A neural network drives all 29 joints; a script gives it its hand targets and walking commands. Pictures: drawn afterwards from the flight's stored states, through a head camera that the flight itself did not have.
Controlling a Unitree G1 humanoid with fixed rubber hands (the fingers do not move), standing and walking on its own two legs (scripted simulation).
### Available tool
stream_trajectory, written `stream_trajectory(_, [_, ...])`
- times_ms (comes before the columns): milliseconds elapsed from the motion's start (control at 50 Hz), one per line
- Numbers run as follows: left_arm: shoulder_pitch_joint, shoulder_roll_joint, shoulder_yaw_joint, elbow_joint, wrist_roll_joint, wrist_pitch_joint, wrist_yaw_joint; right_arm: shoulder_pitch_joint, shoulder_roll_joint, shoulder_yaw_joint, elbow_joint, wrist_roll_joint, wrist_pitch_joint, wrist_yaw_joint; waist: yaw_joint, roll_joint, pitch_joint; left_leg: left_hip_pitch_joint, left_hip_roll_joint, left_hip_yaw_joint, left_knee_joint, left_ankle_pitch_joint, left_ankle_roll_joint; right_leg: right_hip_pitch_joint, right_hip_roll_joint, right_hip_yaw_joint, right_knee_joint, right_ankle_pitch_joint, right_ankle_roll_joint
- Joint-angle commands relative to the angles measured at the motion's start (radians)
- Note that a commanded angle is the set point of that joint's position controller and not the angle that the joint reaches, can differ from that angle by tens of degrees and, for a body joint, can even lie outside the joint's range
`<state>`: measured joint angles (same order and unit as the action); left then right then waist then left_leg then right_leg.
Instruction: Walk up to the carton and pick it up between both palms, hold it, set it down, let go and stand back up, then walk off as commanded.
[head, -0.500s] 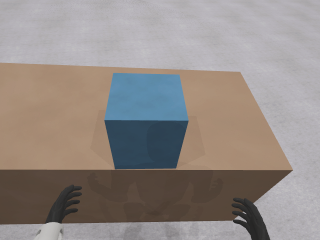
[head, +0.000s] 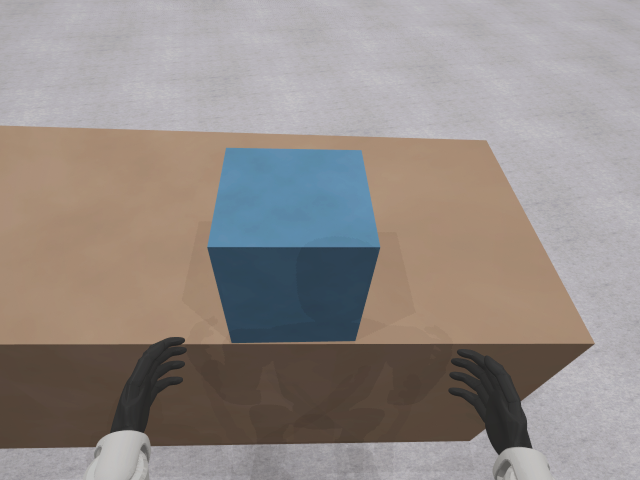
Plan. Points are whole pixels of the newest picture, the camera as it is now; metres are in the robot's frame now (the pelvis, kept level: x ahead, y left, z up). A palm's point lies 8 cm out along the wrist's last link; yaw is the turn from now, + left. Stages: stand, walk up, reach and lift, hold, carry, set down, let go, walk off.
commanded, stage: reach and lift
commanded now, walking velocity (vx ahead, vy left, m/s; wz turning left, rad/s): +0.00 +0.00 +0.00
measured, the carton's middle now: (294, 249) +0.45 +0.07 -0.01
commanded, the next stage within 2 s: none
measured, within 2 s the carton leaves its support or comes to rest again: neither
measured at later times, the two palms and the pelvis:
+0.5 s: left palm (149, 332) +0.26 +0.22 +0.05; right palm (498, 359) +0.26 -0.20 +0.04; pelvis +0.01 +0.00 +0.00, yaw +0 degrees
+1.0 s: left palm (146, 254) +0.33 +0.23 +0.11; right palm (490, 273) +0.34 -0.18 +0.11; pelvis +0.00 +0.00 +0.00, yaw +0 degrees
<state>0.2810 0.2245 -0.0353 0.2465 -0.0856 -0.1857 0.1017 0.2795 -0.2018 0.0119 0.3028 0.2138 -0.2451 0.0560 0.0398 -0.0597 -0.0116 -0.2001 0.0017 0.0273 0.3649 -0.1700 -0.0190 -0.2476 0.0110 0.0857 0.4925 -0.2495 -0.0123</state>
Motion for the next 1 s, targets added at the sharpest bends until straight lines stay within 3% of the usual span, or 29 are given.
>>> stream_trajectory(0, [-0.103,0.086,-0.002,-0.221,-0.154,-0.041,0.004,-0.065,-0.098,-0.011,-0.284,0.038,-0.040,-0.025,-0.007,0.023,-0.087,0.203,-0.010,0.029,-0.031,0.065,0.021,-0.002,-0.007,-0.031,-0.209,0.027,-0.002])
stream_trajectory(40, [-0.159,0.069,-0.015,-0.210,-0.170,-0.012,0.015,-0.096,-0.108,-0.014,-0.271,0.034,0.008,-0.018,0.008,0.022,-0.035,0.176,0.003,0.017,-0.056,-0.008,0.023,-0.032,0.005,-0.039,-0.221,-0.067,-0.019])
stream_trajectory(80, [-0.245,0.083,-0.026,-0.231,-0.194,0.023,0.021,-0.184,-0.116,-0.030,-0.315,0.042,0.033,-0.020,-0.010,0.022,-0.064,0.172,0.010,0.016,-0.064,-0.089,0.021,-0.067,-0.009,-0.035,-0.228,-0.135,-0.019])
stream_trajectory(120, [-0.235,0.099,-0.015,-0.281,-0.203,0.057,0.029,-0.200,-0.125,-0.037,-0.376,0.050,0.059,-0.030,0.013,0.034,-0.108,0.179,0.011,0.019,-0.073,-0.010,0.018,-0.035,-0.004,-0.029,-0.216,-0.052,-0.016])
stream_trajectory(160, [-0.283,0.120,-0.011,-0.353,-0.195,0.081,0.044,-0.256,-0.146,-0.066,-0.420,0.046,0.076,-0.038,0.008,0.055,-0.134,0.180,0.011,0.014,-0.066,-0.029,0.011,-0.034,-0.008,-0.035,-0.203,-0.042,-0.013])
stream_trajectory(180, [-0.256,0.123,-0.003,-0.373,-0.207,0.107,0.044,-0.236,-0.148,-0.056,-0.450,0.057,0.087,-0.049,0.008,0.010,-0.121,0.171,0.006,0.026,-0.060,0.002,0.020,-0.029,-0.007,-0.031,-0.203,-0.016,0.003])
stream_trajectory(200, [-0.257,0.103,0.019,-0.366,-0.194,0.129,0.040,-0.221,-0.129,-0.055,-0.438,0.045,0.099,-0.050,0.016,0.053,-0.090,0.187,0.006,0.026,-0.058,0.045,0.018,-0.011,-0.003,-0.020,-0.201,0.042,-0.008])
stream_trajectory(240, [-0.252,0.092,0.007,-0.356,-0.191,0.171,0.022,-0.233,-0.145,-0.055,-0.453,0.046,0.125,-0.061,-0.014,0.013,-0.135,0.204,0.013,0.021,-0.056,0.088,0.015,0.007,0.009,-0.037,-0.197,0.089,0.000])
stream_trajectory(280, [-0.270,0.109,0.096,-0.378,-0.156,0.218,0.016,-0.249,-0.159,-0.025,-0.454,0.062,0.159,-0.069,0.025,0.035,-0.138,0.187,-0.007,0.034,-0.052,0.139,0.023,0.062,0.004,-0.017,-0.186,0.148,0.006])
stream_trajectory(300, [-0.296,0.120,0.097,-0.401,-0.154,0.237,0.014,-0.269,-0.161,-0.042,-0.463,0.056,0.164,-0.080,0.005,0.031,-0.156,0.201,-0.011,0.040,-0.058,0.168,0.017,0.064,0.007,-0.030,-0.194,0.184,0.013])
stream_trajectory(340, [-0.332,0.125,0.121,-0.420,-0.128,0.280,0.022,-0.321,-0.179,-0.011,-0.482,0.079,0.194,-0.084,0.036,0.058,-0.146,0.200,-0.017,0.036,-0.071,0.157,0.016,0.059,0.009,-0.022,-0.202,0.150,0.016])
stream_trajectory(380, [-0.348,0.108,0.117,-0.476,-0.147,0.314,0.012,-0.328,-0.204,-0.055,-0.505,0.088,0.210,-0.093,0.017,0.058,-0.194,0.227,-0.016,0.041,-0.052,0.245,0.002,0.079,0.021,-0.038,-0.185,0.248,0.023])
stream_trajectory(400, [-0.391,0.099,0.129,-0.521,-0.141,0.332,0.014,-0.364,-0.212,-0.042,-0.520,0.090,0.219,-0.093,0.039,0.065,-0.224,0.238,-0.015,0.039,-0.052,0.256,0.003,0.078,0.021,-0.036,-0.192,0.222,0.016])
stream_trajectory(460, [-0.366,0.100,0.161,-0.471,-0.133,0.397,-0.014,-0.354,-0.211,-0.042,-0.524,0.086,0.251,-0.119,0.010,0.021,-0.185,0.226,-0.019,0.029,-0.044,0.334,0.006,0.116,0.014,-0.028,-0.178,0.395,0.025])
stream_trajectory(560, [-0.440,0.080,0.160,-0.492,-0.153,0.446,-0.037,-0.431,-0.233,-0.046,-0.529,0.121,0.289,-0.131,0.005,0.010,-0.246,0.267,-0.016,0.033,-0.034,0.336,-0.002,0.119,0.016,-0.031,-0.188,0.381,0.032])
stream_trajectory(580, [-0.470,0.085,0.175,-0.482,-0.143,0.458,-0.039,-0.449,-0.262,-0.043,-0.489,0.124,0.313,-0.130,0.003,0.040,-0.213,0.259,-0.015,0.033,-0.043,0.312,-0.006,0.100,0.021,-0.032,-0.195,0.324,0.027])
stream_trajectory(600, [-0.495,0.107,0.201,-0.476,-0.149,0.465,-0.047,-0.469,-0.239,-0.039,-0.506,0.117,0.316,-0.131,0.019,0.020,-0.238,0.257,-0.013,0.036,-0.045,0.335,0.003,0.120,0.018,-0.030,-0.192,0.350,0.033])
stream_trajectory(620, [-0.511,0.102,0.189,-0.483,-0.160,0.466,-0.056,-0.480,-0.237,-0.034,-0.476,0.117,0.326,-0.139,0.004,0.015,-0.212,0.246,-0.015,0.040,-0.042,0.313,0.006,0.118,0.009,-0.028,-0.197,0.351,0.030])
stream_trajectory(660, [-0.549,0.106,0.194,-0.486,-0.174,0.482,-0.050,-0.554,-0.249,-0.045,-0.537,0.121,0.330,-0.132,0.025,0.002,-0.256,0.243,-0.017,0.032,-0.038,0.326,0.000,0.116,0.020,-0.028,-0.194,0.334,0.028])
stream_trajectory(720, [-0.607,0.126,0.211,-0.451,-0.171,0.516,-0.049,-0.638,-0.270,-0.042,-0.499,0.147,0.351,-0.135,0.031,0.013,-0.239,0.242,-0.014,0.023,-0.037,0.311,0.001,0.105,0.016,-0.024,-0.202,0.310,0.025])
stream_trajectory(740, [-0.660,0.144,0.204,-0.444,-0.167,0.530,-0.048,-0.679,-0.284,-0.058,-0.458,0.148,0.372,-0.136,0.003,0.029,-0.238,0.218,-0.018,0.029,-0.041,0.234,0.000,0.100,0.015,-0.029,-0.203,0.250,0.026])
stream_trajectory(760, [-0.720,0.163,0.224,-0.444,-0.184,0.525,-0.044,-0.710,-0.289,-0.069,-0.468,0.126,0.378,-0.134,0.017,-0.006,-0.271,0.207,-0.011,0.038,-0.050,0.195,0.013,0.096,0.016,-0.025,-0.198,0.196,0.034])
stream_trajectory(820, [-0.742,0.175,0.254,-0.326,-0.182,0.576,-0.061,-0.780,-0.289,-0.072,-0.408,0.112,0.416,-0.141,0.011,-0.033,-0.238,0.172,-0.007,0.026,-0.065,0.186,0.028,0.106,0.004,-0.028,-0.190,0.278,0.044])
stream_trajectory(840, [-0.847,0.181,0.249,-0.332,-0.184,0.578,-0.056,-0.812,-0.277,-0.074,-0.334,0.116,0.428,-0.145,-0.005,0.040,-0.250,0.166,-0.009,0.038,-0.056,0.161,0.020,0.087,0.007,-0.027,-0.191,0.203,0.034])
stream_trajectory(860, [-0.802,0.159,0.228,-0.323,-0.176,0.587,-0.051,-0.787,-0.278,-0.067,-0.349,0.128,0.435,-0.133,0.013,0.041,-0.229,0.164,-0.006,0.039,-0.070,0.142,0.022,0.086,0.001,-0.026,-0.194,0.190,0.036])
stream_trajectory(900, [-0.873,0.168,0.250,-0.224,-0.143,0.619,-0.057,-0.873,-0.288,-0.057,-0.247,0.105,0.472,-0.129,0.007,-0.001,-0.218,0.160,0.000,0.030,-0.076,0.107,0.028,0.085,-0.002,-0.032,-0.199,0.184,0.036])
stream_trajectory(920, [-0.896,0.178,0.267,-0.205,-0.120,0.635,-0.056,-0.873,-0.287,-0.057,-0.191,0.129,0.487,-0.129,0.025,0.057,-0.217,0.180,0.003,0.036,-0.071,0.137,0.027,0.067,0.007,-0.033,-0.200,0.175,0.019])
stream_trajectory(940, [-0.907,0.176,0.262,-0.244,-0.128,0.645,-0.053,-0.900,-0.297,-0.071,-0.205,0.125,0.489,-0.128,0.008,0.071,-0.269,0.206,0.011,0.020,-0.056,0.150,0.011,0.070,0.009,-0.036,-0.203,0.164,0.014])
stream_trajectory(980, [-0.972,0.173,0.248,-0.293,-0.129,0.655,-0.037,-0.946,-0.317,-0.084,-0.215,0.129,0.488,-0.116,0.017,0.075,-0.356,0.235,0.005,0.030,-0.040,0.192,0.010,0.050,0.020,-0.049,-0.191,0.184,0.018])
